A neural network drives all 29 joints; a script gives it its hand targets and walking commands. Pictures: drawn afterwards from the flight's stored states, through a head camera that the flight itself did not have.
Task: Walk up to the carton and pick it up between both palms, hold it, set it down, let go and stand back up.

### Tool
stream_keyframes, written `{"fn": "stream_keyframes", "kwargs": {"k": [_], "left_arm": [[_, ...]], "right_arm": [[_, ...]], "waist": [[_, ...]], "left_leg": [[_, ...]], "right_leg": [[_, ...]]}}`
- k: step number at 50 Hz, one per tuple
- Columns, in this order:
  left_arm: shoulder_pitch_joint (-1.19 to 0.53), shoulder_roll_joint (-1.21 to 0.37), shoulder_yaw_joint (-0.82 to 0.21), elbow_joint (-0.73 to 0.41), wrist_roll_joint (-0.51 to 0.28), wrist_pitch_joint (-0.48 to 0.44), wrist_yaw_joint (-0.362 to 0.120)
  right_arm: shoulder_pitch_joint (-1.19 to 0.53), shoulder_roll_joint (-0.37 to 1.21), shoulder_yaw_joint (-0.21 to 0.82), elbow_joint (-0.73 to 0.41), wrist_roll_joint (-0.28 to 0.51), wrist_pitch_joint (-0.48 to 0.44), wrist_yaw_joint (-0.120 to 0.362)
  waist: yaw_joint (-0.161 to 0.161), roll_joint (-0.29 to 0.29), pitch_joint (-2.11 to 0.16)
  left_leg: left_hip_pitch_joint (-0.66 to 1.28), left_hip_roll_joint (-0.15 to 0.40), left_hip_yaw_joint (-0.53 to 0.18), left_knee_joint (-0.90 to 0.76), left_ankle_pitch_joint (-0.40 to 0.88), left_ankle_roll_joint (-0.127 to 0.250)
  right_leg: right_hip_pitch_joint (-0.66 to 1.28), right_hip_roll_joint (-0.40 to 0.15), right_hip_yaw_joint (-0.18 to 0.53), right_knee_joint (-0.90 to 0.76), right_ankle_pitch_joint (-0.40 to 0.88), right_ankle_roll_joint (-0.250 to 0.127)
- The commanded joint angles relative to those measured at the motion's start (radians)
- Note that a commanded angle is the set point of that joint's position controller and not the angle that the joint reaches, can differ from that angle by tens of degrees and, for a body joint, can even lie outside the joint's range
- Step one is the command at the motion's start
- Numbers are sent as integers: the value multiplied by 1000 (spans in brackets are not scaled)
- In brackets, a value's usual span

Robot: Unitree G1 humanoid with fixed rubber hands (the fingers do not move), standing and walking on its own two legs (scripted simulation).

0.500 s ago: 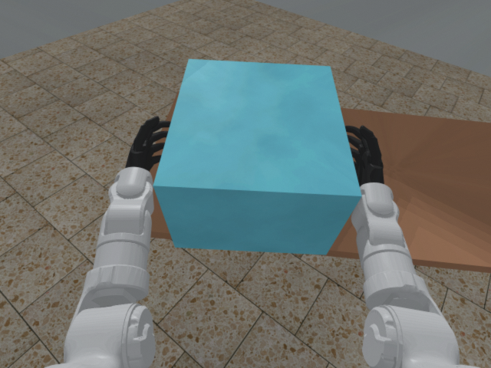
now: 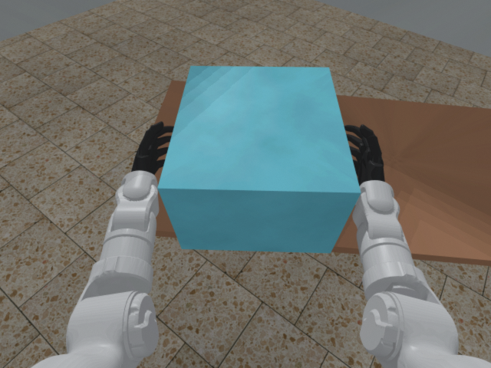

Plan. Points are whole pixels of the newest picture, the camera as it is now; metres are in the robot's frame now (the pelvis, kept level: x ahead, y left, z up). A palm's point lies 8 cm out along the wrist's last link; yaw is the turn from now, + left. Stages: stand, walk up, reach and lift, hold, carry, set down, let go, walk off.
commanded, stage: set down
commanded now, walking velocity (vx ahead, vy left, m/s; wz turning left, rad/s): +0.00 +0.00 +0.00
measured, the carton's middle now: (257, 155) +0.47 -0.02 +0.05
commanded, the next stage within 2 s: none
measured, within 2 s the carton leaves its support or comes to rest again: rests again in 1.70 s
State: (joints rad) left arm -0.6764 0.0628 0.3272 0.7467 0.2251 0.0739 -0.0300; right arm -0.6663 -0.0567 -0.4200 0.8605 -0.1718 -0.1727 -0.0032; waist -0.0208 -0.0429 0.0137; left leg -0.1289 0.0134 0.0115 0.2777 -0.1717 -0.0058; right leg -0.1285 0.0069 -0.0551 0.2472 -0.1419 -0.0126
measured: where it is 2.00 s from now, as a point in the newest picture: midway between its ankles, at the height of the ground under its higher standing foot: outside the picture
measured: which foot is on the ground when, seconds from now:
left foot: down 0.00-1.00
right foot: down 0.00-1.00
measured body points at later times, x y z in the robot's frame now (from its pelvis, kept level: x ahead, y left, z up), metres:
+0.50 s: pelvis +0.00 +0.00 +0.00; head +0.05 +0.01 +0.45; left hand +0.44 +0.16 +0.07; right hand +0.42 -0.21 +0.09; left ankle -0.02 +0.12 -0.75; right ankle -0.01 -0.11 -0.75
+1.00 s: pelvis +0.01 +0.00 +0.00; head +0.08 +0.00 +0.44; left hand +0.46 +0.15 +0.05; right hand +0.43 -0.22 +0.06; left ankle -0.02 +0.12 -0.75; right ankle -0.01 -0.11 -0.75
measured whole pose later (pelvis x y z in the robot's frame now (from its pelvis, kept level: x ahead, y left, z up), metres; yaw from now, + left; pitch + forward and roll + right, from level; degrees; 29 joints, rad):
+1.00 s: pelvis +0.01 +0.00 +0.00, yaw -1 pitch +13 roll +0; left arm -0.87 0.11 0.39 1.16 0.21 -0.20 0.01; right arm -0.80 -0.08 -0.58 1.04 -0.31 -0.28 0.01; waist -0.03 0.01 -0.09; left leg -0.37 0.02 0.04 0.32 -0.18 -0.01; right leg -0.38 0.00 -0.06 0.30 -0.15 -0.02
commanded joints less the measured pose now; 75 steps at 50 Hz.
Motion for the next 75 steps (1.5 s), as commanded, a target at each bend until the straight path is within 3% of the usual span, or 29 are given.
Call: {"fn": "stream_keyframes", "kwargs": {"k": [1,4,7,11,15,16,17,18,21,26,29,32,33,39,40,41,46,48,52,54,58,60,61,63,65,68,71,74,75], "left_arm": [[-637,-458,-285,-125,-36,-113,-54],[-674,-474,-305,-103,-39,-137,-39],[-674,-465,-281,-38,-22,-139,-36],[-673,-440,-217,11,-10,-142,-48],[-670,-439,-195,28,-18,-159,-59],[-676,-430,-185,43,-9,-168,-60],[-673,-429,-166,57,8,-172,-61],[-668,-430,-160,90,9,-171,-64],[-657,-401,-122,103,30,-160,-69],[-731,-429,-173,68,8,-212,-53],[-730,-445,-179,110,12,-243,-43],[-757,-457,-194,107,-2,-265,-40],[-755,-453,-181,128,-2,-268,-41],[-788,-458,-188,174,-9,-313,-44],[-783,-449,-181,197,-7,-323,-46],[-780,-448,-179,226,-8,-325,-47],[-771,-425,-126,300,6,-331,-66],[-794,-416,-116,304,0,-347,-66],[-812,-408,-109,321,12,-357,-60],[-837,-420,-135,308,-1,-372,-52],[-859,-424,-133,354,9,-390,-42],[-859,-413,-124,359,16,-392,-45],[-855,-396,-107,370,12,-393,-46],[-904,-428,-130,364,-9,-410,-45],[-922,-415,-129,371,-2,-421,-36],[-910,-429,-158,390,-11,-435,-30],[-865,-408,-116,458,-3,-444,-42],[-866,-368,-70,497,7,-463,-56],[-876,-372,-84,477,-4,-471,-56]], "right_arm": [[-570,401,282,-125,-42,-89,129],[-573,397,251,-65,-55,-95,133],[-571,375,213,-7,-68,-91,141],[-593,384,210,-9,-88,-73,150],[-622,407,223,-45,-83,-91,155],[-607,414,220,-9,-90,-91,156],[-612,427,224,-14,-93,-93,157],[-608,418,204,2,-104,-86,158],[-555,400,167,48,-109,-59,158],[-597,424,156,1,-139,-104,164],[-612,438,155,13,-153,-131,164],[-604,440,156,54,-157,-135,168],[-606,444,147,56,-168,-133,170],[-637,471,165,87,-187,-158,170],[-639,468,170,93,-185,-163,172],[-619,468,156,129,-197,-158,170],[-648,459,151,151,-185,-162,171],[-648,467,137,162,-196,-166,171],[-644,448,106,188,-212,-165,168],[-658,442,89,186,-222,-180,171],[-672,437,58,213,-240,-189,181],[-665,431,61,233,-233,-178,185],[-673,434,61,235,-239,-176,186],[-694,439,50,233,-244,-184,188],[-699,433,28,245,-265,-190,196],[-699,413,22,248,-271,-208,195],[-683,425,45,300,-267,-203,199],[-685,446,65,316,-259,-203,197],[-688,451,74,292,-255,-209,195]], "waist": [[-5,60,-589],[-22,94,-605],[-15,103,-566],[-8,25,-530],[13,6,-569],[6,1,-560],[17,6,-548],[6,-3,-535],[-5,15,-483],[-13,50,-631],[3,72,-668],[-19,90,-708],[-8,70,-695],[-11,52,-760],[-6,27,-772],[-18,43,-742],[-3,28,-693],[-12,-2,-708],[-17,35,-708],[-36,60,-768],[-29,82,-777],[-25,89,-772],[-30,56,-766],[-40,92,-827],[-34,97,-830],[-39,116,-878],[-24,73,-844],[-6,24,-842],[-11,43,-846]], "left_leg": [[131,-12,60,42,396,-56],[187,-5,56,64,446,-73],[182,3,55,63,412,-83],[94,-7,65,23,317,-52],[43,-12,61,31,357,-39],[30,-10,60,23,354,-34],[30,-14,68,15,332,-31],[9,-10,64,7,304,-28],[7,-13,69,-5,255,-21],[63,-4,66,44,379,-43],[81,3,71,75,449,-53],[72,10,60,84,433,-61],[53,8,65,82,427,-51],[-23,-1,62,90,436,-43],[-30,1,61,87,425,-33],[-30,2,62,85,411,-39],[-96,-3,61,73,383,-24],[-110,-2,59,69,362,-17],[-99,-2,63,70,354,-25],[-59,7,56,92,395,-41],[-6,21,57,119,422,-52],[-49,16,57,117,409,-43],[-74,18,62,112,379,-36],[-72,20,55,107,361,-39],[-38,26,58,123,394,-47],[15,35,48,169,505,-60],[-43,28,53,164,481,-47],[-215,5,63,112,344,-9],[-247,6,59,108,331,-4]], "right_leg": [[188,10,-62,69,447,53],[126,12,-63,53,405,41],[82,15,-64,36,331,29],[138,9,-52,41,331,49],[211,-1,-46,73,441,61],[220,-4,-41,79,470,61],[224,-5,-35,76,465,65],[217,-9,-39,77,440,65],[202,-19,-32,72,402,65],[130,-2,-52,94,459,57],[94,-1,-54,97,494,47],[70,-3,-52,99,472,42],[77,-4,-49,95,467,46],[108,-13,-37,142,582,56],[124,-12,-44,147,596,61],[105,-14,-44,141,571,60],[146,-22,-27,147,603,59],[140,-19,-31,147,585,65],[96,-22,-32,141,555,56],[32,-17,-46,145,545,47],[-74,-7,-57,123,450,30],[-57,-17,-46,123,469,31],[-40,-13,-50,137,469,39],[-77,-17,-54,138,450,33],[-142,-9,-58,125,406,25],[-198,-3,-68,130,446,21],[-148,-8,-58,138,473,25],[11,-29,-28,178,558,43],[25,-35,-20,192,585,47]]}}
